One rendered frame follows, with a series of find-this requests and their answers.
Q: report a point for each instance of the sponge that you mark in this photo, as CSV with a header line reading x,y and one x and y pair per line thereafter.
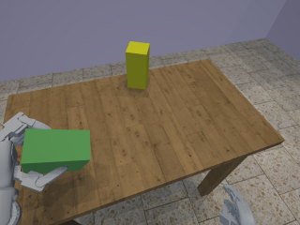
x,y
45,150

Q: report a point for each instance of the left robot hand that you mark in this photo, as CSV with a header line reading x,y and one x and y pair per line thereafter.
x,y
12,135

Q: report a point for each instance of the robot left forearm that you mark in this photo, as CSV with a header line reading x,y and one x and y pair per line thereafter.
x,y
10,210

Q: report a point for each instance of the table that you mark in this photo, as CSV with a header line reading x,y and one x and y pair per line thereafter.
x,y
188,120

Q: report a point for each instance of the right robot hand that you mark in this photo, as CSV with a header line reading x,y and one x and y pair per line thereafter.
x,y
240,212

